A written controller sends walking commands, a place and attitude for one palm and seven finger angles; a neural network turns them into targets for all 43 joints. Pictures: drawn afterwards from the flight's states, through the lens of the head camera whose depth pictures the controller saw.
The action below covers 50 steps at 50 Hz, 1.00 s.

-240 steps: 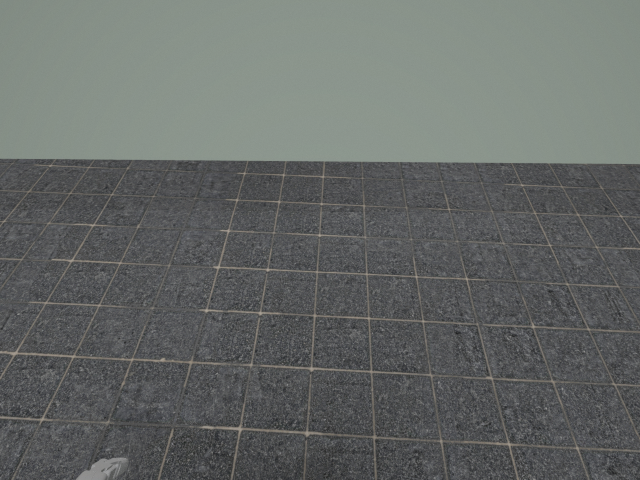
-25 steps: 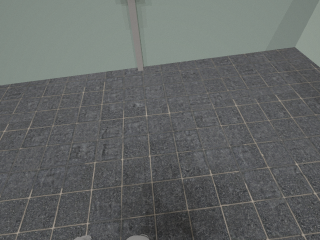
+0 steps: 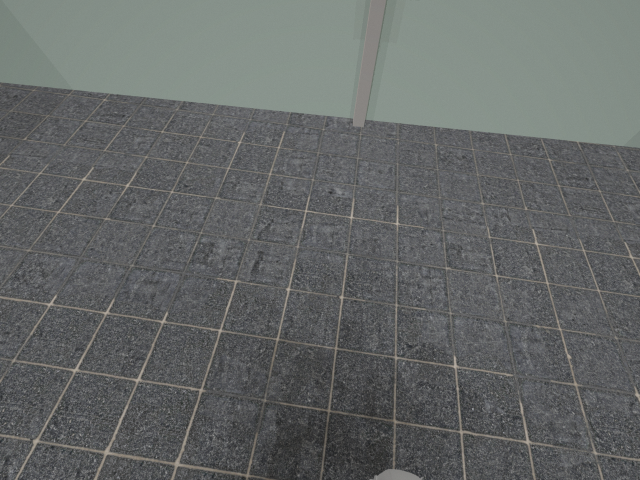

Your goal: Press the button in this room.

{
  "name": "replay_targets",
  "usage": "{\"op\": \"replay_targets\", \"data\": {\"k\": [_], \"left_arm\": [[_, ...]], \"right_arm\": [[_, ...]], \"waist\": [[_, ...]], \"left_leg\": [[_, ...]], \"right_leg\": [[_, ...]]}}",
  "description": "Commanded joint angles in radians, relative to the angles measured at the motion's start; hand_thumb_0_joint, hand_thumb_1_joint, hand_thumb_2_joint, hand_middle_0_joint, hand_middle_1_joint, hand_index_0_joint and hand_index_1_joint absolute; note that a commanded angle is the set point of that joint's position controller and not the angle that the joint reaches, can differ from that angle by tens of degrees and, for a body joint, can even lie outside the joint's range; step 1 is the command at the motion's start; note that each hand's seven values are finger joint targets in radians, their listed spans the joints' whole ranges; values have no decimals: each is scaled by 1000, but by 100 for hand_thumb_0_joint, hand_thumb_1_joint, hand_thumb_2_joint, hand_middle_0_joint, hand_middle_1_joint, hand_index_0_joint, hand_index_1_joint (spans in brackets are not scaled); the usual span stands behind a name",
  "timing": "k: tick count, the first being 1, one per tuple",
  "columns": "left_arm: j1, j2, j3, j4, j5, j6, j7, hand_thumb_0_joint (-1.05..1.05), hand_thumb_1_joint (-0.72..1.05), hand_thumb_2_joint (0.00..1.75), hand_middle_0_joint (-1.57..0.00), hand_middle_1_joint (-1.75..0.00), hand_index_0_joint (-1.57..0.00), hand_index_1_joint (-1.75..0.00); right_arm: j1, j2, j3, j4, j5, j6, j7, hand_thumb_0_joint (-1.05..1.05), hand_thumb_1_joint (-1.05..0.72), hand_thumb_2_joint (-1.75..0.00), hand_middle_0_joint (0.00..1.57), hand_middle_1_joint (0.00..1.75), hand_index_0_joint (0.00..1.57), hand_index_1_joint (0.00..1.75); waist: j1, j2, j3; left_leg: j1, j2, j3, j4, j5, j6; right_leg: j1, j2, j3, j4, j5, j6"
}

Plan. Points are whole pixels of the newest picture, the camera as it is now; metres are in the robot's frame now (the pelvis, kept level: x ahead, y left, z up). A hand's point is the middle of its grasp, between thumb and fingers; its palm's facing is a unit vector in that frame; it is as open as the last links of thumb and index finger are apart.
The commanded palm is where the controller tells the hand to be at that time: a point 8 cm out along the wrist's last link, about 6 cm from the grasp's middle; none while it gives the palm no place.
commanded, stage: turn or walk to find it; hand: left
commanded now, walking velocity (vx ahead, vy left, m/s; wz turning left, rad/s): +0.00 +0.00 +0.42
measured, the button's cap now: out of the picture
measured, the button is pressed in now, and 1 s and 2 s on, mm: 0 0 0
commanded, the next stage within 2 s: none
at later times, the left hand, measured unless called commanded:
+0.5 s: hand out of the picture +0.00 +0.15 -0.15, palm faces +0.26 -0.93 -0.26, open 7.4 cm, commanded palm none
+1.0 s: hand out of the picture -0.08 +0.23 -0.16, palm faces +0.46 -0.85 -0.25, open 7.4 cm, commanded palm none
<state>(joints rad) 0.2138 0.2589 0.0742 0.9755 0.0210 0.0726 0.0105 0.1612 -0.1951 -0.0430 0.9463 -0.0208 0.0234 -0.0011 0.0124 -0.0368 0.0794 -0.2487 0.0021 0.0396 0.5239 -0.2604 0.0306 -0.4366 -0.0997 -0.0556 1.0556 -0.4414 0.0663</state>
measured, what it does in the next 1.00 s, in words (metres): steps on the spot, turning left: right foot, then left foot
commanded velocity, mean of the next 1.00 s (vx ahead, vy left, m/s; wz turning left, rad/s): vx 0.00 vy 0.00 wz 0.42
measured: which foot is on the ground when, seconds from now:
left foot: down 0.00-0.26, up 0.28-0.68, down 0.70-1.00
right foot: up 0.00-0.22, down 0.24-0.70, up 0.72-1.00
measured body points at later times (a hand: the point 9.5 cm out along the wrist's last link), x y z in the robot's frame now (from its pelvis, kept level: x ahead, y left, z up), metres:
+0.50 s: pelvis -0.02 -0.04 +0.00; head +0.00 -0.07 +0.45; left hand -0.02 +0.20 -0.13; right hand +0.07 -0.29 -0.16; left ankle -0.08 +0.10 -0.65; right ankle +0.00 -0.13 -0.74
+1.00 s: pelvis -0.06 +0.00 +0.01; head -0.04 +0.03 +0.45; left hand -0.11 +0.27 -0.14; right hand +0.12 -0.18 -0.13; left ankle -0.09 +0.09 -0.74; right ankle -0.01 -0.15 -0.67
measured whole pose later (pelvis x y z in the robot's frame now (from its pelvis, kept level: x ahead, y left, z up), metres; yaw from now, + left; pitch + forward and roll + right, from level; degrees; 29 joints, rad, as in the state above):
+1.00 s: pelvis -0.06 +0.00 +0.01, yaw +25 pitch -1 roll -1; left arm 0.18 0.25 0.07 0.95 0.02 0.06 0.01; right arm 0.17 -0.18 -0.04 0.95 -0.02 0.02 0.00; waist 0.01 -0.02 0.07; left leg -0.21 -0.03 0.00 0.45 -0.23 0.05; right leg -0.42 -0.09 -0.03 0.99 -0.42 0.09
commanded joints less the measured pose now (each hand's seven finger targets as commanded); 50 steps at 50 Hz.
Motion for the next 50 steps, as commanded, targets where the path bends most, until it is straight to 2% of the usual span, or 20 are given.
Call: {"op": "replay_targets", "data": {"k": [1, 5, 10, 11, 12, 13, 14, 15, 16, 18, 28, 31, 33, 34, 35, 36, 38, 40, 42, 50], "left_arm": [[-22, 49, 4, -94, -6, -34, 2, 0, 90, 90, -20, -30, -20, -30], [-40, 38, 1, -118, -8, -39, 5, 0, 90, 90, -20, -30, -20, -30], [63, 46, 2, -108, -12, -59, 12, 0, 90, 90, -20, -30, -20, -30], [104, 74, 8, -102, -8, -68, 16, 0, 90, 90, -20, -30, -20, -30], [117, 159, 23, -105, 9, -78, 24, 0, 90, 90, -20, -30, -20, -30], [95, 208, 26, -126, 8, -74, 22, 0, 90, 90, -20, -30, -20, -30], [56, 181, 31, -139, 1, -79, 26, 0, 90, 90, -20, -30, -20, -30], [10, 152, 23, -149, 0, -73, 28, 0, 90, 90, -20, -30, -20, -30], [-34, 120, 11, -154, -1, -76, 24, 0, 90, 90, -20, -30, -20, -30], [-47, 91, 1, -155, -2, -85, 22, 0, 90, 90, -20, -30, -20, -30], [93, 146, 17, -75, 12, -78, 23, 0, 90, 90, -20, -30, -20, -30], [89, 162, 24, -60, 12, -72, 20, 0, 90, 90, -20, -30, -20, -30], [71, 156, 26, -54, 3, -66, 18, 0, 90, 90, -20, -30, -20, -30], [71, 133, 22, -62, -6, -59, 15, 0, 90, 90, -20, -30, -20, -30], [70, 76, 14, -92, -11, -53, 8, 0, 90, 90, -20, -30, -20, -30], [21, 43, -4, -130, -4, -47, 9, 0, 90, 90, -20, -30, -20, -30], [-62, 61, 6, -113, -4, -30, 14, 0, 90, 90, -20, -30, -20, -30], [-20, 63, 9, -79, -3, -36, 0, 0, 90, 90, -20, -30, -20, -30], [7, 60, 5, -65, -3, -37, 0, 0, 90, 90, -20, -30, -20, -30], [-74, 42, -3, -116, -9, -40, 8, 0, 90, 90, -20, -30, -20, -30]], "right_arm": [[51, -207, -51, -49, 0, -16, -16, 0, -90, -90, 20, 30, 20, 30], [54, -210, -58, -55, -5, -6, -12, 0, -90, -90, 20, 30, 20, 30], [13, -207, -66, -76, -1, 2, -4, 0, -90, -90, 20, 30, 20, 30], [8, -180, -63, -82, 6, 2, 0, 0, -90, -90, 20, 30, 20, 30], [20, -114, -53, -101, 15, 2, 7, 0, -90, -90, 20, 30, 20, 30], [1, -113, -55, -123, 6, 7, 8, 0, -90, -90, 20, 30, 20, 30], [4, -148, -64, -109, -5, 23, 6, 0, -90, -90, 20, 30, 20, 30], [5, -152, -70, -95, -3, 30, 10, 0, -90, -90, 20, 30, 20, 30], [20, -143, -68, -65, -4, 34, 17, 0, -90, -90, 20, 30, 20, 30], [70, -124, -61, -34, -4, 36, 23, 0, -90, -90, 20, 30, 20, 30], [-41, -96, -33, -42, 8, 27, 19, 0, -90, -90, 20, 30, 20, 30], [-17, -89, -25, -39, 14, 13, 14, 0, -90, -90, 20, 30, 20, 30], [37, -103, -27, -25, 12, 4, 11, 0, -90, -90, 20, 30, 20, 30], [74, -146, -36, -17, 9, -5, 12, 0, -90, -90, 20, 30, 20, 30], [101, -240, -57, -26, 1, -12, 10, 0, -90, -90, 20, 30, 20, 30], [145, -293, -67, -21, 1, -5, 5, 0, -90, -90, 20, 30, 20, 30], [107, -247, -57, -10, -2, -7, -17, 0, -90, -90, 20, 30, 20, 30], [26, -200, -39, -34, 1, -15, -20, 0, -90, -90, 20, 30, 20, 30], [25, -198, -40, -39, 4, -23, -20, 0, -90, -90, 20, 30, 20, 30], [82, -205, -55, -37, -3, -12, -16, 0, -90, -90, 20, 30, 20, 30]], "waist": [[-39, 171, -103], [-48, 176, -94], [2, 166, -130], [24, 98, -144], [27, -156, -135], [34, -246, -97], [24, -282, -80], [-1, -195, -36], [-25, -103, -8], [-40, -107, -28], [39, -146, -79], [31, -164, -120], [-6, -135, -132], [-29, -34, -162], [-43, 240, -171], [-70, 315, -144], [-68, 299, -80], [-22, 196, -66], [-17, 167, -94], [-51, 173, -99]], "left_leg": [[124, 239, -254, -202, 373, 135], [91, 233, -313, -197, 325, 143], [-13, 172, -331, -101, 321, 98], [-103, 122, -293, -27, 205, 51], [-290, -12, -155, 163, -57, -24], [-324, -68, -95, 377, -299, -53], [-315, -27, -149, 517, -290, -48], [-311, -15, -145, 613, -240, -47], [-307, 0, -130, 669, -160, -56], [-307, 11, -94, 699, -86, -79], [-210, 33, 7, 336, -203, -94], [-119, 19, 48, 162, -183, -80], [18, 19, 59, -27, -24, -65], [152, 68, 4, -134, 108, -43], [270, 287, -284, -179, 348, 43], [225, 417, -379, -197, 531, 152], [114, 337, -332, -212, 421, 146], [95, 263, -243, -206, 426, 116], [141, 232, -206, -197, 497, 114], [156, 240, -305, -177, 468, 150]], "right_leg": [[-56, 5, 25, -63, 13, 15], [8, 34, 23, -204, -8, 6], [237, 68, 1, -552, 164, -9], [356, 17, 41, -686, 238, -17], [446, -207, 289, -778, 224, -94], [333, -370, 399, -813, 265, -197], [239, -351, 392, -837, 214, -218], [181, -316, 346, -837, 176, -209], [171, -251, 233, -812, 206, -185], [217, -198, 108, -775, 312, -165], [354, -260, 40, -703, 536, -211], [374, -262, 7, -626, 642, -196], [299, -237, -52, -545, 581, -134], [199, -201, -93, -438, 476, -83], [-27, -78, -144, -249, 112, -12], [-108, -26, -92, -91, -207, 6], [-124, -28, 23, 53, -111, -1], [-106, -26, 26, 76, 12, 4], [-97, -17, 25, 59, 48, 17], [-36, 20, 32, -166, -12, 24]]}}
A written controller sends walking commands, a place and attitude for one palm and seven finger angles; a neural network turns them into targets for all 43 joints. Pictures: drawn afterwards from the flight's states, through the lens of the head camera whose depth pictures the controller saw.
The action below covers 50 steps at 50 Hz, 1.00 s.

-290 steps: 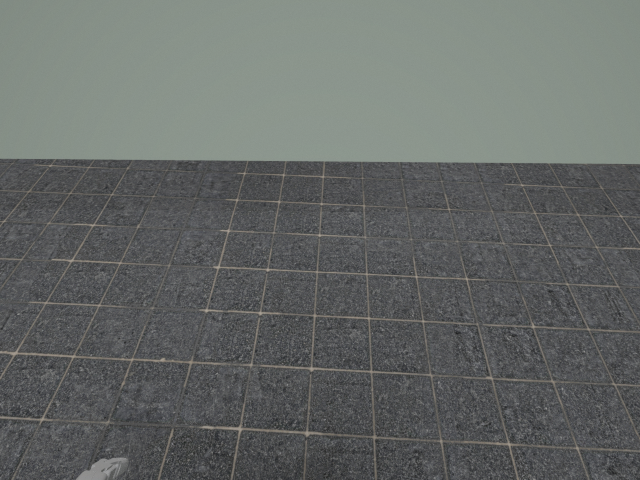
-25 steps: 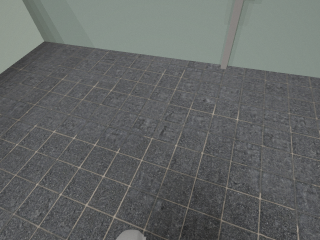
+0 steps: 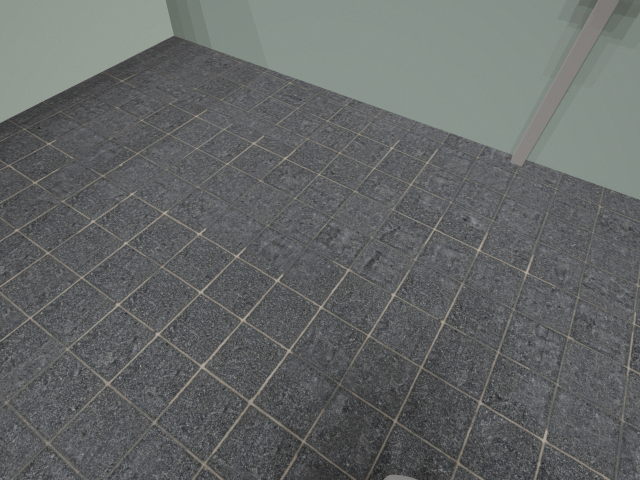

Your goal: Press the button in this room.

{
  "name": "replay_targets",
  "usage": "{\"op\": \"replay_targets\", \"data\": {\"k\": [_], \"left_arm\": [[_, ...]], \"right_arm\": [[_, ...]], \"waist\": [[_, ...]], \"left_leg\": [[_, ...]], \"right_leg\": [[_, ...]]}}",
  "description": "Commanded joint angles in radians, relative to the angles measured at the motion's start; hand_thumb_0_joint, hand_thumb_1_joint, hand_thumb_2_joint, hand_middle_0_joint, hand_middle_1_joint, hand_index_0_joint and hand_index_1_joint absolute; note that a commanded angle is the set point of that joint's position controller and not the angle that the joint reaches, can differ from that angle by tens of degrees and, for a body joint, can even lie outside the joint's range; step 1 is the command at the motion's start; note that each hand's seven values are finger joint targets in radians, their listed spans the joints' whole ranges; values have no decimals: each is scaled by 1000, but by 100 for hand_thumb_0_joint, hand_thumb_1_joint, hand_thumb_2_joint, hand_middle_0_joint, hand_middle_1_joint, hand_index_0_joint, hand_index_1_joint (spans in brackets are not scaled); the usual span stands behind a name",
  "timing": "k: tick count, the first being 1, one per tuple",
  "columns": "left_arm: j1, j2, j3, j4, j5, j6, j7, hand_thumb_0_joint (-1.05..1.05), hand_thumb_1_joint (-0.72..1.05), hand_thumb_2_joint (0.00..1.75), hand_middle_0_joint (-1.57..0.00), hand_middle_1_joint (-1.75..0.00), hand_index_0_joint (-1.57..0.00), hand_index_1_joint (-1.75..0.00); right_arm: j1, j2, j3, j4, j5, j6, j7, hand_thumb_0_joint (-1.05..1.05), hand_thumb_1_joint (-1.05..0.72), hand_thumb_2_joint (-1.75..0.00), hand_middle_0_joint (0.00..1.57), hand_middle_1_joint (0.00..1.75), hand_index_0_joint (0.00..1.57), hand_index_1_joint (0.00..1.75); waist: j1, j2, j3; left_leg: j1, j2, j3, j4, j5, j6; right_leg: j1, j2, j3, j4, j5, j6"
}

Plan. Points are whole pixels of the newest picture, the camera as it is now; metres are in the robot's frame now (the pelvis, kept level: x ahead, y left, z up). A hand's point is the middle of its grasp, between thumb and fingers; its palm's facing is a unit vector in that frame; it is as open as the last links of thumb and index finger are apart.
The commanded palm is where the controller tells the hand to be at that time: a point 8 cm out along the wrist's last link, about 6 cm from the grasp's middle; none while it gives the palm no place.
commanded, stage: turn or walk to find it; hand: left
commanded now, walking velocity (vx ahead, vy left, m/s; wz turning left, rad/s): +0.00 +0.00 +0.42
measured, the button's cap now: out of the picture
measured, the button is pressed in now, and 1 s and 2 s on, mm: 0 0 0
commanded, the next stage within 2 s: none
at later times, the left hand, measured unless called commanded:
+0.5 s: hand out of the picture -0.02 +0.18 -0.17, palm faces +0.25 -0.94 -0.23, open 7.4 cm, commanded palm none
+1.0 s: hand out of the picture -0.04 +0.22 -0.16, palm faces +0.43 -0.87 -0.25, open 7.4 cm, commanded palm none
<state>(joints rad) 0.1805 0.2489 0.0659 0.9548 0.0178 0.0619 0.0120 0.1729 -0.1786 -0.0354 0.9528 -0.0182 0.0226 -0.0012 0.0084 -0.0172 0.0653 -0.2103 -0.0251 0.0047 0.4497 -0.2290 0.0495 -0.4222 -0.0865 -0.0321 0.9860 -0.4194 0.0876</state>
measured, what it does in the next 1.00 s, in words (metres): steps on the spot, turning left: right foot, then left foot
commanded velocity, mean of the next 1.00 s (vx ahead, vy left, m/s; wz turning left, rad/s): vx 0.00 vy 0.00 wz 0.42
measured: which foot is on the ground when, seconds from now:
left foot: down 0.00-0.18, up 0.20-0.56, down 0.58-1.00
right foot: up 0.00-0.16, down 0.18-0.58, up 0.60-1.00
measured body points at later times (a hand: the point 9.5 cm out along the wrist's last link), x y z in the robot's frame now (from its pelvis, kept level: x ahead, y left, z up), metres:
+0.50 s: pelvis -0.03 -0.02 -0.01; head +0.00 -0.02 +0.44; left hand -0.03 +0.23 -0.15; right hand +0.07 -0.27 -0.16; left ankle -0.07 +0.11 -0.71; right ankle +0.00 -0.14 -0.74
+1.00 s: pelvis -0.05 -0.01 -0.01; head -0.02 -0.01 +0.44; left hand -0.06 +0.26 -0.14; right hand +0.11 -0.21 -0.16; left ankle -0.07 +0.10 -0.74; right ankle -0.01 -0.13 -0.73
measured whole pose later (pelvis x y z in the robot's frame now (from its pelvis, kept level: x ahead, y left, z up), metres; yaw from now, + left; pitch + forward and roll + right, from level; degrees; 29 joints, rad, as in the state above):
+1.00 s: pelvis -0.05 -0.01 -0.01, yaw +25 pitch +0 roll +0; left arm 0.14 0.21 0.05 0.91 0.01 0.04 0.01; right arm 0.20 -0.20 -0.05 0.95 -0.02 0.04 0.01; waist -0.02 0.02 0.06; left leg -0.29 -0.05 -0.06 0.50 -0.21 0.02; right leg -0.30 -0.04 -0.04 0.68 -0.38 0.06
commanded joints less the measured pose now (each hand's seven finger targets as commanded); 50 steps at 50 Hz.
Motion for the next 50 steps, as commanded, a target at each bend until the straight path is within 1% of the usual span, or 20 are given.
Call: {"op": "replay_targets", "data": {"k": [1, 5, 7, 8, 9, 10, 12, 14, 22, 24, 26, 27, 28, 29, 30, 32, 35, 45, 48, 50], "left_arm": [[-38, 47, 4, -99, -6, -30, 7, 0, 90, 90, -20, -30, -20, -30], [25, 51, 4, -94, -12, -42, 12, 0, 90, 90, -20, -30, -20, -30], [88, 82, 12, -84, -8, -58, 17, 0, 90, 90, -20, -30, -20, -30], [117, 156, 26, -83, 7, -68, 25, 0, 90, 90, -20, -30, -20, -30], [113, 212, 33, -95, 11, -67, 24, 0, 90, 90, -20, -30, -20, -30], [84, 191, 41, -106, 2, -66, 30, 0, 90, 90, -20, -30, -20, -30], [-15, 135, 22, -125, 2, -64, 25, 0, 90, 90, -20, -30, -20, -30], [-42, 104, 9, -131, 3, -70, 22, 0, 90, 90, -20, -30, -20, -30], [90, 164, 28, -67, 15, -65, 21, 0, 90, 90, -20, -30, -20, -30], [81, 181, 34, -60, 16, -60, 19, 0, 90, 90, -20, -30, -20, -30], [63, 176, 35, -56, 8, -53, 17, 0, 90, 90, -20, -30, -20, -30], [65, 156, 33, -60, -1, -45, 15, 0, 90, 90, -20, -30, -20, -30], [89, 96, 25, -86, -10, -35, 9, 0, 90, 90, -20, -30, -20, -30], [34, 56, 5, -120, -3, -31, 7, 0, 90, 90, -20, -30, -20, -30], [-12, 66, 5, -120, 2, -19, 16, 0, 90, 90, -20, -30, -20, -30], [-42, 75, 15, -95, -1, -23, 4, 0, 90, 90, -20, -30, -20, -30], [23, 69, 12, -57, -1, -30, -5, 0, 90, 90, -20, -30, -20, -30], [-25, 48, 1, -101, -8, -36, 7, 0, 90, 90, -20, -30, -20, -30], [34, 52, 3, -93, -11, -41, 11, 0, 90, 90, -20, -30, -20, -30], [96, 82, 10, -80, -7, -56, 17, 0, 90, 90, -20, -30, -20, -30]], "right_arm": [[62, -221, -64, -45, -8, -9, -15, 0, -90, -90, 20, 30, 20, 30], [35, -222, -70, -58, -7, -2, -9, 0, -90, -90, 20, 30, 20, 30], [24, -191, -69, -67, 3, -2, -4, 0, -90, -90, 20, 30, 20, 30], [41, -133, -60, -82, 12, -3, 3, 0, -90, -90, 20, 30, 20, 30], [20, -115, -58, -108, 7, 0, 4, 0, -90, -90, 20, 30, 20, 30], [15, -156, -71, -100, -4, 21, 2, 0, -90, -90, 20, 30, 20, 30], [25, -150, -76, -62, -6, 35, 14, 0, -90, -90, 20, 30, 20, 30], [71, -135, -70, -37, -7, 37, 21, 0, -90, -90, 20, 30, 20, 30], [-33, -107, -44, -53, 6, 25, 19, 0, -90, -90, 20, 30, 20, 30], [-10, -107, -40, -51, 10, 18, 16, 0, -90, -90, 20, 30, 20, 30], [49, -117, -39, -37, 9, 7, 12, 0, -90, -90, 20, 30, 20, 30], [85, -147, -47, -27, 7, -2, 14, 0, -90, -90, 20, 30, 20, 30], [104, -246, -66, -35, -2, -12, 12, 0, -90, -90, 20, 30, 20, 30], [147, -315, -81, -34, -2, -6, 7, 0, -90, -90, 20, 30, 20, 30], [158, -302, -81, -18, -4, -9, -3, 0, -90, -90, 20, 30, 20, 30], [62, -248, -63, -37, -6, -9, -16, 0, -90, -90, 20, 30, 20, 30], [19, -221, -50, -54, -1, -22, -19, 0, -90, -90, 20, 30, 20, 30], [55, -227, -68, -55, -8, -5, -12, 0, -90, -90, 20, 30, 20, 30], [27, -226, -72, -68, -8, 1, -7, 0, -90, -90, 20, 30, 20, 30], [17, -196, -72, -77, 4, 1, -2, 0, -90, -90, 20, 30, 20, 30]], "waist": [[-44, 150, -87], [-13, 164, -107], [22, 87, -131], [30, -117, -147], [40, -259, -106], [36, -246, -93], [-13, -128, -1], [-35, -142, -9], [37, -178, -53], [25, -193, -77], [-11, -154, -98], [-34, -56, -119], [-40, 222, -130], [-69, 328, -109], [-84, 311, -123], [-51, 212, -46], [-17, 147, -88], [-47, 168, -102], [-15, 168, -107], [19, 95, -137]], "left_leg": [[101, 260, -278, -99, 429, 128], [9, 225, -320, -50, 416, 106], [-121, 155, -283, 38, 248, 35], [-291, 46, -161, 205, -14, -31], [-366, -46, -56, 414, -333, -72], [-344, 0, -102, 581, -339, -70], [-345, 29, -90, 746, -219, -76], [-331, 41, -55, 765, -144, -96], [-230, 54, 45, 406, -243, -113], [-168, 49, 70, 303, -229, -105], [-43, 42, 88, 99, -83, -95], [85, 70, 55, -27, 50, -80], [195, 289, -249, -100, 248, 10], [139, 436, -384, -145, 400, 122], [83, 424, -380, -150, 310, 141], [12, 332, -306, -152, 219, 122], [75, 265, -211, -128, 354, 102], [73, 252, -318, -94, 389, 126], [-11, 219, -336, -69, 340, 104], [-117, 155, -305, 24, 234, 41]], "right_leg": [[-22, 18, 4, -136, -32, -2], [145, 56, -11, -364, 63, -21], [343, 11, 13, -609, 233, -32], [466, -195, 212, -686, 253, -93], [389, -384, 364, -719, 333, -210], [275, -395, 349, -744, 251, -253], [166, -280, 215, -737, 180, -220], [179, -217, 91, -706, 260, -191], [307, -262, 22, -614, 536, -226], [304, -270, 5, -572, 561, -219], [259, -248, -51, -480, 522, -161], [167, -217, -95, -378, 420, -109], [-53, -93, -151, -182, 93, -33], [-123, -30, -109, -15, -232, -12], [-112, -38, -25, 85, -218, -22], [-137, -41, 13, 149, -81, -22], [-104, -27, 4, 110, 6, -10], [20, 35, 2, -194, -35, -14], [147, 58, -14, -355, 54, -25], [332, 22, 9, -608, 219, -34]]}}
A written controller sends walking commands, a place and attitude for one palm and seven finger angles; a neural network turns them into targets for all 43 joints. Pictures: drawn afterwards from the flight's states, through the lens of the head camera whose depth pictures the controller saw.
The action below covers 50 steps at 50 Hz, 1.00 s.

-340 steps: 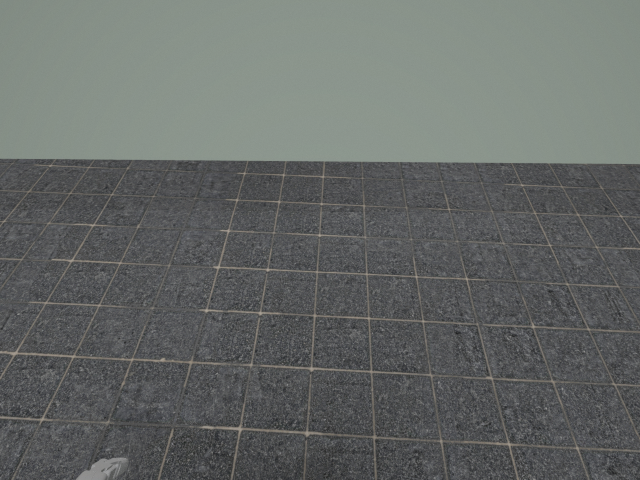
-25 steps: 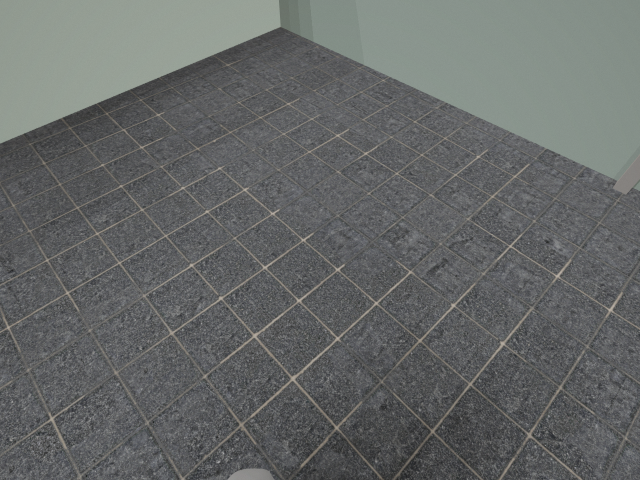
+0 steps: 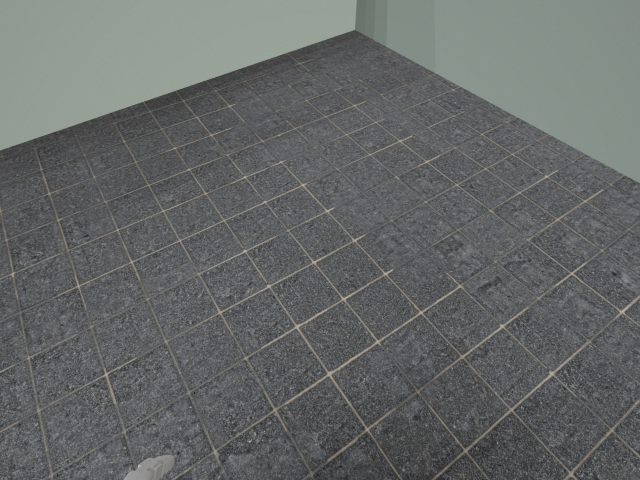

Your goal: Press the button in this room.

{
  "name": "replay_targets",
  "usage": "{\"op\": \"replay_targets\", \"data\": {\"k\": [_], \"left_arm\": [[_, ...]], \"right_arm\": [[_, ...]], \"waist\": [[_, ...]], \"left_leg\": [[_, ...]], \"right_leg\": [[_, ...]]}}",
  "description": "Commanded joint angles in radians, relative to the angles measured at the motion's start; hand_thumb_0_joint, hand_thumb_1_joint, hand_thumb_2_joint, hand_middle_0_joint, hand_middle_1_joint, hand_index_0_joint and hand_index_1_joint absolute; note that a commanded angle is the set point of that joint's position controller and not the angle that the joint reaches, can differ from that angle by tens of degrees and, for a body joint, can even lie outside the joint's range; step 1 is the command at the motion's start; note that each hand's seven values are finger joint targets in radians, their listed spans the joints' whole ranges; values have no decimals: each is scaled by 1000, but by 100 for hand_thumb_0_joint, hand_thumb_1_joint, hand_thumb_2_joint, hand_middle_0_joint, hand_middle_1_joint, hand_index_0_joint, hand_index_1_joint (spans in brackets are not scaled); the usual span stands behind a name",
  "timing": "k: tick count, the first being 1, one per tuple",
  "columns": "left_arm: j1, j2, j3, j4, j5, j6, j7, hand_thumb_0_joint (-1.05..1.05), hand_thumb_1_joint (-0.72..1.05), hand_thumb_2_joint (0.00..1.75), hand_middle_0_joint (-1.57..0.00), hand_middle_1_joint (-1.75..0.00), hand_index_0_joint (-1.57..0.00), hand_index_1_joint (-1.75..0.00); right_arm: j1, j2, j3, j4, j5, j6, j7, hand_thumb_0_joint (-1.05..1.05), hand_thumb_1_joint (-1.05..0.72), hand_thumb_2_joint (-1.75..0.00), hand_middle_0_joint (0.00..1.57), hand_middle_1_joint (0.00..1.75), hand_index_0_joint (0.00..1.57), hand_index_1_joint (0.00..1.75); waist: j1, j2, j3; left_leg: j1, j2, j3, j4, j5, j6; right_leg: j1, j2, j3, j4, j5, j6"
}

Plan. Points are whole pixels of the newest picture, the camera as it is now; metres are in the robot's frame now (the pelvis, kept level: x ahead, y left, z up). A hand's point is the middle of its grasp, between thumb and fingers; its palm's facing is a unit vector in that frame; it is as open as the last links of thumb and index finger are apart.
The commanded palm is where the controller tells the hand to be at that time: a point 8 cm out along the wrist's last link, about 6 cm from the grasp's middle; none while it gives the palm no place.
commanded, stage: turn or walk to find it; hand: left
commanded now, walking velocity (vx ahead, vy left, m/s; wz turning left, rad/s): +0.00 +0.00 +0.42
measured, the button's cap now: out of the picture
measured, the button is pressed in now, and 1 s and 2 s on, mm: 0 0 0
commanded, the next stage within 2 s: none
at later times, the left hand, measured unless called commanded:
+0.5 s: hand out of the picture -0.05 +0.23 -0.19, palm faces +0.28 -0.93 -0.23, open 7.4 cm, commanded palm none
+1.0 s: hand out of the picture -0.02 +0.21 -0.14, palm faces +0.43 -0.86 -0.27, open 7.3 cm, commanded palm none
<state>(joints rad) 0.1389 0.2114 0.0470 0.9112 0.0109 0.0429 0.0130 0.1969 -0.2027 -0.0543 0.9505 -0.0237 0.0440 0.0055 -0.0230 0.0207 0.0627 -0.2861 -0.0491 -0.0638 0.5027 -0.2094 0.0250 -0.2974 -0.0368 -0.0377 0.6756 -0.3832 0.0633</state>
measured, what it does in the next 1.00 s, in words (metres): steps on the spot, turning left: right foot, then left foot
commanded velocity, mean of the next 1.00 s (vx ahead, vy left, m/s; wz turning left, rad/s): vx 0.00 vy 0.00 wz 0.42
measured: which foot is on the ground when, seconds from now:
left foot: down 0.00-0.04, up 0.06-0.42, down 0.44-0.92, up 0.94-1.00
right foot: up 0.00-0.02, down 0.04-0.44, up 0.46-0.90, down 0.92-1.00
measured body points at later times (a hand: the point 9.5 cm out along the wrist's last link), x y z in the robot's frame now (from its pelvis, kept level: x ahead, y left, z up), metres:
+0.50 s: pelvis -0.03 +0.02 -0.01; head +0.00 +0.06 +0.43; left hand -0.07 +0.28 -0.17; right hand +0.11 -0.21 -0.14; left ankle -0.06 +0.12 -0.74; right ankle -0.01 -0.12 -0.72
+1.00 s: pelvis -0.04 -0.01 +0.00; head -0.01 -0.03 +0.44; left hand -0.04 +0.25 -0.12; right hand +0.10 -0.22 -0.17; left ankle -0.08 +0.11 -0.70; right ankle +0.00 -0.10 -0.74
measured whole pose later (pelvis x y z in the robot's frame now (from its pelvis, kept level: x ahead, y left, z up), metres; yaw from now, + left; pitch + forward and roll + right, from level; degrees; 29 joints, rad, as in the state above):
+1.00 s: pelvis -0.04 -0.01 +0.00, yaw +26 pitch -1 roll +1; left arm 0.15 0.17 0.03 0.89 0.02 0.01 0.02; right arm 0.24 -0.23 -0.08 0.97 -0.02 0.07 0.01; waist -0.03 0.06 0.05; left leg -0.41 -0.06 -0.08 0.85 -0.43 -0.01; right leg -0.24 -0.04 -0.09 0.57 -0.31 -0.03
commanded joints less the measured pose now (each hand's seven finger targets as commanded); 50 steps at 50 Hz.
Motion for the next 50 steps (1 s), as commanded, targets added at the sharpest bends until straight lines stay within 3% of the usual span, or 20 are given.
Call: {"op": "replay_targets", "data": {"k": [1, 2, 3, 5, 7, 17, 20, 21, 22, 23, 25, 27, 30, 40, 44, 45, 46, 47, 48, 50], "left_arm": [[158, 186, 41, -37, 12, -48, 23, 0, 90, 90, -20, -30, -20, -30], [149, 248, 50, -51, 19, -47, 23, 0, 90, 90, -20, -30, -20, -30], [121, 232, 55, -68, 9, -49, 25, 0, 90, 90, -20, -30, -20, -30], [26, 177, 41, -87, 7, -44, 26, 0, 90, 90, -20, -30, -20, -30], [-7, 143, 29, -92, 10, -51, 21, 0, 90, 90, -20, -30, -20, -30], [148, 215, 50, -14, 23, -43, 17, 0, 90, 90, -20, -30, -20, -30], [113, 212, 52, -8, 13, -34, 14, 0, 90, 90, -20, -30, -20, -30], [122, 187, 49, -16, 3, -26, 12, 0, 90, 90, -20, -30, -20, -30], [137, 125, 39, -47, -2, -20, 5, 0, 90, 90, -20, -30, -20, -30], [75, 95, 19, -75, 5, -15, 7, 0, 90, 90, -20, -30, -20, -30], [-1, 113, 27, -60, 3, -1, 12, 0, 90, 90, -20, -30, -20, -30], [34, 110, 32, -26, 5, -8, -1, 0, 90, 90, -20, -30, -20, -30], [66, 109, 30, -9, 4, -8, -4, 0, 90, 90, -20, -30, -20, -30], [3, 84, 21, -60, 0, -17, 6, 0, 90, 90, -20, -30, -20, -30], [110, 97, 25, -41, -6, -32, 14, 0, 90, 90, -20, -30, -20, -30], [141, 139, 31, -37, 1, -43, 18, 0, 90, 90, -20, -30, -20, -30], [157, 219, 50, -38, 16, -51, 25, 0, 90, 90, -20, -30, -20, -30], [137, 243, 49, -59, 11, -47, 23, 0, 90, 90, -20, -30, -20, -30], [94, 218, 54, -72, 7, -49, 26, 0, 90, 90, -20, -30, -20, -30], [11, 158, 38, -85, 6, -47, 24, 0, 90, 90, -20, -30, -20, -30]], "right_arm": [[6, -120, -44, -86, 17, -22, -3, 0, -90, -90, 20, 30, 20, 30], [-12, -88, -39, -115, 13, -20, 0, 0, -90, -90, 20, 30, 20, 30], [-16, -138, -52, -102, -1, -3, -3, 0, -90, -90, 20, 30, 20, 30], [-5, -134, -57, -71, 1, 11, 7, 0, -90, -90, 20, 30, 20, 30], [45, -111, -51, -41, -1, 16, 15, 0, -90, -90, 20, 30, 20, 30], [-68, -82, -21, -58, 16, -3, 10, 0, -90, -90, 20, 30, 20, 30], [18, -98, -21, -37, 15, -17, 7, 0, -90, -90, 20, 30, 20, 30], [52, -142, -30, -31, 12, -27, 8, 0, -90, -90, 20, 30, 20, 30], [85, -245, -52, -36, 3, -36, 4, 0, -90, -90, 20, 30, 20, 30], [132, -294, -63, -25, 6, -30, -5, 0, -90, -90, 20, 30, 20, 30], [97, -246, -51, -15, 4, -32, -25, 0, -90, -90, 20, 30, 20, 30], [11, -198, -32, -41, 2, -38, -26, 0, -90, -90, 20, 30, 20, 30], [1, -194, -31, -49, 8, -43, -25, 0, -90, -90, 20, 30, 20, 30], [41, -199, -49, -54, -3, -27, -19, 0, -90, -90, 20, 30, 20, 30], [3, -189, -53, -70, 5, -22, -14, 0, -90, -90, 20, 30, 20, 30], [5, -157, -50, -72, 12, -24, -8, 0, -90, -90, 20, 30, 20, 30], [21, -92, -38, -94, 18, -26, -2, 0, -90, -90, 20, 30, 20, 30], [5, -114, -47, -98, 6, -14, -5, 0, -90, -90, 20, 30, 20, 30], [-1, -133, -53, -87, -2, 1, -4, 0, -90, -90, 20, 30, 20, 30], [21, -126, -56, -54, -1, 9, 7, 0, -90, -90, 20, 30, 20, 30]], "waist": [[60, -141, -138], [66, -304, -87], [66, -296, -78], [13, -150, -4], [-11, -155, 0], [74, -229, -66], [22, -197, -109], [1, -80, -138], [-12, 203, -161], [-43, 257, -141], [-39, 239, -102], [4, 133, -74], [13, 114, -90], [-18, 132, -100], [42, 99, -132], [56, 3, -134], [58, -248, -133], [66, -274, -93], [54, -277, -55], [5, -141, 2]], "left_leg": [[-210, 80, -121, 125, -12, 1], [-308, -29, 8, 337, -333, -49], [-282, 17, -42, 504, -350, -46], [-274, 50, -30, 669, -249, -49], [-264, 61, 12, 711, -162, -71], [-125, 70, 135, 278, -261, -83], [47, 64, 158, 4, -68, -68], [185, 113, 98, -103, 71, -45], [312, 354, -218, -137, 365, 59], [275, 467, -296, -161, 552, 156], [174, 394, -251, -164, 426, 150], [145, 311, -163, -166, 387, 128], [169, 277, -121, -175, 385, 123], [156, 273, -259, -144, 380, 152], [16, 211, -256, -59, 312, 96], [-92, 154, -214, 14, 173, 44], [-282, 15, -50, 202, -132, -31], [-282, -10, -17, 413, -351, -50], [-275, 22, -52, 553, -336, -46], [-276, 54, -29, 681, -228, -54]], "right_leg": [[326, -217, 194, -383, 165, -66], [263, -420, 371, -424, 227, -179], [139, -434, 366, -447, 170, -221], [42, -343, 239, -431, 152, -201], [54, -268, 86, -391, 244, -167], [201, -320, 11, -265, 569, -201], [156, -289, -67, -141, 522, -125], [47, -254, -103, -27, 407, -73], [-190, -127, -156, 167, 22, 4], [-255, -83, -89, 325, -272, 15], [-262, -89, 16, 451, -179, 6], [-240, -83, 16, 459, -64, 10], [-217, -71, 9, 413, -18, 20], [-115, -16, 14, 120, -73, 10], [134, 2, -8, -211, 141, -3], [259, -67, 57, -331, 203, -19], [354, -312, 303, -389, 226, -109], [203, -447, 371, -427, 225, -206], [99, -418, 358, -453, 158, -224], [48, -322, 210, -419, 195, -192]]}}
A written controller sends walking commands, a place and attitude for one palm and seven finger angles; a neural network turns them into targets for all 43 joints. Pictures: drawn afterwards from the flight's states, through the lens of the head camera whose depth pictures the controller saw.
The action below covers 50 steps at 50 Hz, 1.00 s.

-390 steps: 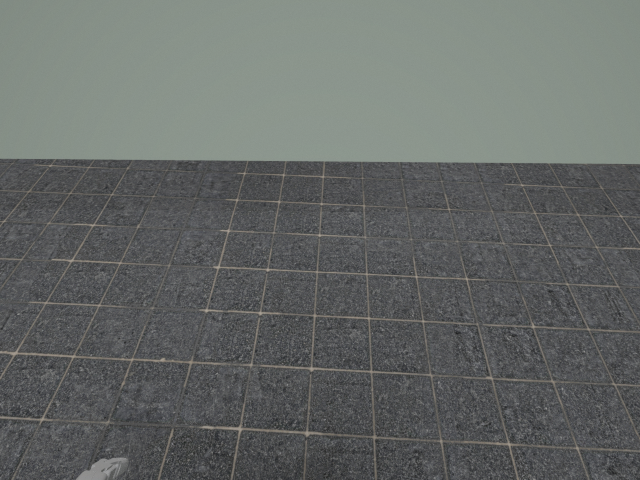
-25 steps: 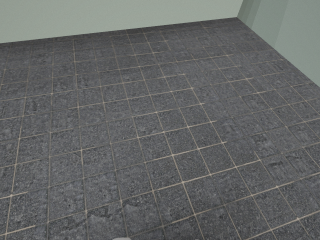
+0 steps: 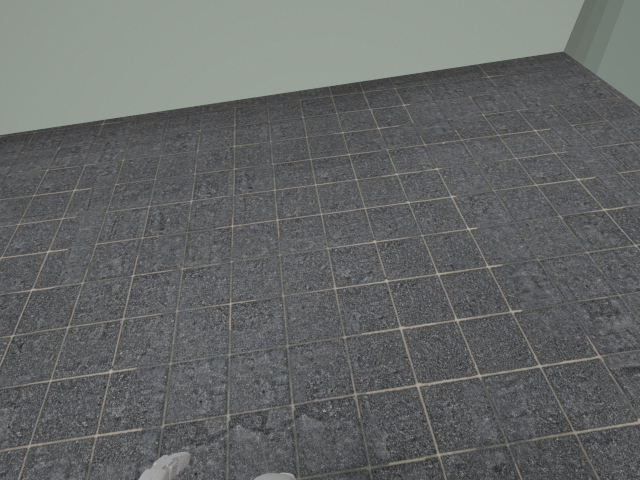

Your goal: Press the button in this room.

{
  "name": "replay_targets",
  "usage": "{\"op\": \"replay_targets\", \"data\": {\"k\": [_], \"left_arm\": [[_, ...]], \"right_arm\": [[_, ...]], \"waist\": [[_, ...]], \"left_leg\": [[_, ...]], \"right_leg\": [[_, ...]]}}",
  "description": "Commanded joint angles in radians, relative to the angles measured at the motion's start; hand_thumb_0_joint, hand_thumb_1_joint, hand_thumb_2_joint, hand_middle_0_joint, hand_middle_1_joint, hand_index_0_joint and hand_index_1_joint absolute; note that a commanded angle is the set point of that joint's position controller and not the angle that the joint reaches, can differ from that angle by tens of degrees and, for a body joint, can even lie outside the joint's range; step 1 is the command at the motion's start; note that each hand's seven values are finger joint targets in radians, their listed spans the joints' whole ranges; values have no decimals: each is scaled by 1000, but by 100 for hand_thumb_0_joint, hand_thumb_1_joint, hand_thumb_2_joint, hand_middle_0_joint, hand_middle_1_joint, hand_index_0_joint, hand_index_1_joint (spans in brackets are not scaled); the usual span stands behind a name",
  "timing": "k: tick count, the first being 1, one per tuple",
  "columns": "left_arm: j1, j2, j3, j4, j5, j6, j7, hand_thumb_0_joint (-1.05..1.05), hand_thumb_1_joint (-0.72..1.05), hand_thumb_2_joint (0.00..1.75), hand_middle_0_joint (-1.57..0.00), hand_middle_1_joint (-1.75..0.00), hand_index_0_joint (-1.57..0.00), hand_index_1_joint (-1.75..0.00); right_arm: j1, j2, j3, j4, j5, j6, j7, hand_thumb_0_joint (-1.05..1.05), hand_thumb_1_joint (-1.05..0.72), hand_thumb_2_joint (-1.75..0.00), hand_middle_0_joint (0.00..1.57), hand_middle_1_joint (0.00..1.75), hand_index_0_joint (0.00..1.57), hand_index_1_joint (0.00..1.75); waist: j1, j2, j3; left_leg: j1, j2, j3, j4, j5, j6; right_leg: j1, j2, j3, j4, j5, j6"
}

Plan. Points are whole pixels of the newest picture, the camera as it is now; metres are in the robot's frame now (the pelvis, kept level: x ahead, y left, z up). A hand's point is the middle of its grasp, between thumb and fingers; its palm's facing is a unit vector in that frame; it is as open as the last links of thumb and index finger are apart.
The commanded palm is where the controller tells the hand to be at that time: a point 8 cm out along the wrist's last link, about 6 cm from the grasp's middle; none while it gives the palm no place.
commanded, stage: turn or walk to find it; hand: left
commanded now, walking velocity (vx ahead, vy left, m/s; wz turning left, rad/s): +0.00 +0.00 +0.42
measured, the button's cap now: out of the picture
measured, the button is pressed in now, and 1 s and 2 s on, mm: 0 0 0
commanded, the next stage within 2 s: none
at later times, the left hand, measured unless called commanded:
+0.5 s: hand out of the picture -0.07 +0.26 -0.18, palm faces +0.28 -0.93 -0.24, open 7.4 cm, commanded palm none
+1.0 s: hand out of the picture -0.08 +0.20 -0.14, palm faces +0.43 -0.87 -0.27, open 7.3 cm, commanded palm none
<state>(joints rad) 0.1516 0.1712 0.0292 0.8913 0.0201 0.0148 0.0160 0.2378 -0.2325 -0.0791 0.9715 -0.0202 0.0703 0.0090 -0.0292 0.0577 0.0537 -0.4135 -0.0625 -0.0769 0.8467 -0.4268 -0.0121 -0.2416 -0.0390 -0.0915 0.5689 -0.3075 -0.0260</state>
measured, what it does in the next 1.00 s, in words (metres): steps on the spot, turning left: left foot, then right foot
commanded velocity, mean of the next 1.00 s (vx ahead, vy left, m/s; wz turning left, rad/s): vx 0.00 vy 0.00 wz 0.42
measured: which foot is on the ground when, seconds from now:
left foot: up 0.00-0.36, down 0.38-0.86, up 0.88-1.00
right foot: down 0.00-0.38, up 0.40-0.84, down 0.86-1.00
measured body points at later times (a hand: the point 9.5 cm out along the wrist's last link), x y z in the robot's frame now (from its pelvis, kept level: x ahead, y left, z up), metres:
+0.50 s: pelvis -0.04 +0.04 +0.00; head -0.03 +0.07 +0.45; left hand -0.09 +0.31 -0.16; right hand +0.11 -0.18 -0.13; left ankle -0.05 +0.14 -0.73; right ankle -0.02 -0.10 -0.67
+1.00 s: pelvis -0.08 -0.01 +0.00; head -0.06 -0.03 +0.45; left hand -0.11 +0.25 -0.12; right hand +0.05 -0.23 -0.16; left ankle -0.12 +0.12 -0.66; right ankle -0.03 -0.10 -0.73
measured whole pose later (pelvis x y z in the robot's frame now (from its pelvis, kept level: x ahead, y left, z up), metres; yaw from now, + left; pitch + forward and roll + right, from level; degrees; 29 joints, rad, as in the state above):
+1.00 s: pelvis -0.08 -0.01 +0.00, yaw +25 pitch -2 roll +1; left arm 0.21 0.16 0.03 0.91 0.02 0.03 0.02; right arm 0.25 -0.24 -0.09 0.97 -0.02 0.09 0.02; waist -0.03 0.05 0.06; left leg -0.52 -0.03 -0.04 1.10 -0.38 -0.03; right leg -0.21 -0.06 -0.11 0.52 -0.28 -0.01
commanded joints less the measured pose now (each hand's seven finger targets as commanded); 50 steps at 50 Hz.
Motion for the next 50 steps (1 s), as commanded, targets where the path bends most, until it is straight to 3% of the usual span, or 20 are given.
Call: {"op": "replay_targets", "data": {"k": [1, 3, 12, 14, 16, 17, 18, 19, 20, 21, 23, 26, 34, 40, 41, 42, 43, 45, 47, 50], "left_arm": [[-25, 180, 48, -69, -2, -24, 20, 0, 90, 90, -20, -30, -20, -30], [18, 171, 44, -58, -1, -31, 19, 0, 90, 90, -20, -30, -20, -30], [137, 240, 64, 9, 12, -18, 16, 0, 90, 90, -20, -30, -20, -30], [143, 252, 68, 19, 13, -13, 14, 0, 90, 90, -20, -30, -20, -30], [117, 251, 70, 23, 7, -8, 13, 0, 90, 90, -20, -30, -20, -30], [104, 236, 71, 20, -2, -2, 11, 0, 90, 90, -20, -30, -20, -30], [125, 185, 63, -3, -11, 8, 6, 0, 90, 90, -20, -30, -20, -30], [97, 131, 42, -38, -6, 12, 2, 0, 90, 90, -20, -30, -20, -30], [33, 148, 39, -40, 0, 29, 13, 0, 90, 90, -20, -30, -20, -30], [-5, 149, 46, -34, -2, 29, 10, 0, 90, 90, -20, -30, -20, -30], [23, 151, 51, -1, -1, 22, -5, 0, 90, 90, -20, -30, -20, -30], [73, 152, 50, 24, -2, 22, -7, 0, 90, 90, -20, -30, -20, -30], [10, 132, 44, -26, -6, 21, 2, 0, 90, 90, -20, -30, -20, -30], [124, 131, 45, -14, -11, 4, 7, 0, 90, 90, -20, -30, -20, -30], [161, 151, 50, -6, -9, -2, 10, 0, 90, 90, -20, -30, -20, -30], [177, 219, 65, -10, 5, -11, 17, 0, 90, 90, -20, -30, -20, -30], [148, 280, 75, -34, 12, -10, 20, 0, 90, 90, -20, -30, -20, -30], [44, 243, 74, -64, 0, -12, 26, 0, 90, 90, -20, -30, -20, -30], [-40, 192, 52, -75, 0, -17, 20, 0, 90, 90, -20, -30, -20, -30], [-1, 176, 50, -58, 3, -23, 20, 0, 90, 90, -20, -30, -20, -30]], "right_arm": [[6, -82, -27, -57, -5, -15, 8, 0, -90, -90, 20, 30, 20, 30], [17, -75, -23, -47, -3, -13, 9, 0, -90, -90, 20, 30, 20, 30], [-102, -52, 5, -67, 10, -24, 5, 0, -90, -90, 20, 30, 20, 30], [-95, -52, 8, -67, 13, -31, 3, 0, -90, -90, 20, 30, 20, 30], [-36, -60, 8, -56, 12, -41, 0, 0, -90, -90, 20, 30, 20, 30], [11, -87, 3, -43, 10, -51, 1, 0, -90, -90, 20, 30, 20, 30], [29, -179, -17, -48, 2, -61, -1, 0, -90, -90, 20, 30, 20, 30], [63, -258, -34, -47, 2, -56, -4, 0, -90, -90, 20, 30, 20, 30], [85, -249, -33, -29, 0, -56, -15, 0, -90, -90, 20, 30, 20, 30], [46, -223, -29, -36, -3, -55, -24, 0, -90, -90, 20, 30, 20, 30], [-49, -177, -7, -63, -3, -59, -27, 0, -90, -90, 20, 30, 20, 30], [-65, -164, -4, -74, 4, -67, -26, 0, -90, -90, 20, 30, 20, 30], [-16, -173, -22, -77, -4, -52, -19, 0, -90, -90, 20, 30, 20, 30], [-50, -164, -33, -95, -3, -41, -11, 0, -90, -90, 20, 30, 20, 30], [-53, -142, -31, -104, 2, -39, -8, 0, -90, -90, 20, 30, 20, 30], [-39, -84, -24, -115, 10, -38, -3, 0, -90, -90, 20, 30, 20, 30], [-60, -51, -17, -145, 6, -39, -2, 0, -90, -90, 20, 30, 20, 30], [-59, -107, -36, -123, -4, -17, -1, 0, -90, -90, 20, 30, 20, 30], [4, -82, -33, -71, -6, -6, 11, 0, -90, -90, 20, 30, 20, 30], [21, -69, -27, -60, -3, -8, 13, 0, -90, -90, 20, 30, 20, 30]], "waist": [[-4, -185, 17], [9, -215, -12], [79, -259, -45], [76, -274, -68], [38, -248, -93], [5, -171, -115], [-2, 83, -127], [-21, 271, -111], [-50, 240, -114], [-37, 196, -67], [11, 102, -22], [25, 83, -59], [-9, 80, -60], [44, 75, -97], [64, 28, -100], [71, -159, -104], [78, -334, -54], [37, -272, -6], [-16, -172, 31], [2, -214, 9]], "left_leg": [[-145, 76, 7, 358, 38, -29], [-139, 80, 29, 358, 63, -48], [-19, 93, 133, -3, -46, -53], [33, 82, 156, -104, -33, -42], [153, 79, 175, -293, 98, -32], [272, 103, 151, -436, 233, -19], [400, 286, -101, -509, 393, 54], [406, 468, -281, -531, 654, 165], [314, 466, -268, -543, 551, 191], [276, 422, -258, -547, 481, 195], [224, 335, -168, -549, 445, 166], [252, 293, -115, -554, 465, 157], [244, 303, -248, -559, 340, 190], [98, 228, -274, -492, 285, 141], [13, 181, -234, -441, 211, 99], [-148, 81, -126, -256, 84, 36], [-229, -22, 13, -13, -98, -13], [-170, 46, -33, 257, -75, -3], [-136, 68, 9, 366, 46, -21], [-126, 81, 49, 332, 73, -44]], "right_leg": [[7, -282, 174, -287, 190, -88], [56, -263, 114, -263, 294, -81], [141, -319, 58, -188, 466, -116], [149, -322, 52, -152, 496, -109], [106, -307, 7, -75, 447, -60], [32, -284, -38, 17, 357, -11], [-174, -172, -95, 198, 64, 63], [-322, -92, -66, 376, -337, 101], [-283, -95, 28, 479, -334, 92], [-321, -90, 54, 536, -276, 91], [-299, -87, 67, 553, -144, 94], [-266, -73, 63, 528, -84, 106], [-217, -35, 72, 330, -142, 104], [58, 14, 40, -53, 9, 77], [167, -20, 58, -182, 57, 66], [266, -206, 255, -301, -59, 2], [186, -416, 450, -367, -65, -103], [-30, -398, 401, -377, -78, -130], [-74, -286, 191, -322, 19, -84], [-13, -262, 109, -296, 105, -73]]}}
